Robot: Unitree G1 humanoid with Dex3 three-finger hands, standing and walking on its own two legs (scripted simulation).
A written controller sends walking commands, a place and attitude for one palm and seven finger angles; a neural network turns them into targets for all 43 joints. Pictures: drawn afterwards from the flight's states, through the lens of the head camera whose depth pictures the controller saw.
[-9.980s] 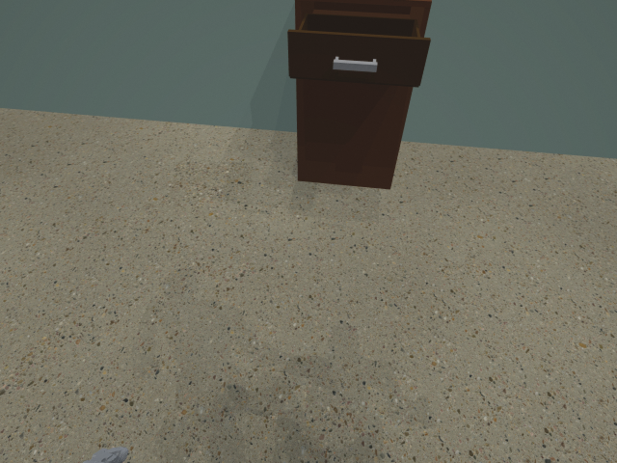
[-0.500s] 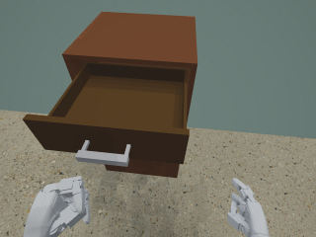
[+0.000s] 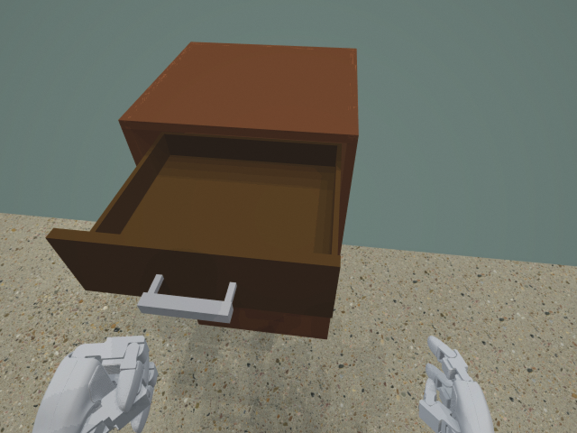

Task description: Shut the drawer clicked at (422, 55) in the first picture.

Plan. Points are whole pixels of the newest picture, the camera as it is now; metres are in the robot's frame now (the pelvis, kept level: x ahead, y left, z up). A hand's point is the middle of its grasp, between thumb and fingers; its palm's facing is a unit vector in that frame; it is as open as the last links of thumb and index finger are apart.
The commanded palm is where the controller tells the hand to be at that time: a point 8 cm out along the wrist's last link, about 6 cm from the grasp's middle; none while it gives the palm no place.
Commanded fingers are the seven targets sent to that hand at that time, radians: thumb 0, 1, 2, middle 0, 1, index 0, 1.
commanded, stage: raise the hand and make a fist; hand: left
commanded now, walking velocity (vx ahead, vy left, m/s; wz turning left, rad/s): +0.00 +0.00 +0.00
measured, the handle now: (190, 295) +0.30 +0.18 +0.02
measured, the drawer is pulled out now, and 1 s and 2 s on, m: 0.29 0.29 0.29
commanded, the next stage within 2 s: bring the fist close to the handle in 0.16 s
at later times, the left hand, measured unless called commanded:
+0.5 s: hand (151, 395) +0.14 +0.16 +0.09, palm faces +0.01 -1.00 -0.07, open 3.3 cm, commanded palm +0.11 +0.22 +0.10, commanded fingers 0.00 0.90 0.90 -1.40 -1.60 -1.40 -1.60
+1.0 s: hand (176, 378) +0.18 +0.16 +0.05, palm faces -0.02 -1.00 -0.05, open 3.3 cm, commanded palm +0.15 +0.21 +0.05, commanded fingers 0.00 0.90 0.90 -1.40 -1.60 -1.40 -1.60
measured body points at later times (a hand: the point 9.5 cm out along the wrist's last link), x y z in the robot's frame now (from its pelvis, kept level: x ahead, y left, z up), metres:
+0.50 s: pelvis -0.01 -0.01 +0.00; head -0.01 -0.02 +0.45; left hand +0.14 +0.22 +0.10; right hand +0.18 -0.23 -0.05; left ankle -0.04 +0.12 -0.70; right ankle +0.00 -0.14 -0.70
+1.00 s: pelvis -0.02 +0.00 -0.02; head +0.02 +0.00 +0.43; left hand +0.17 +0.21 +0.06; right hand +0.15 -0.23 -0.09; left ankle -0.04 +0.12 -0.70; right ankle +0.00 -0.14 -0.70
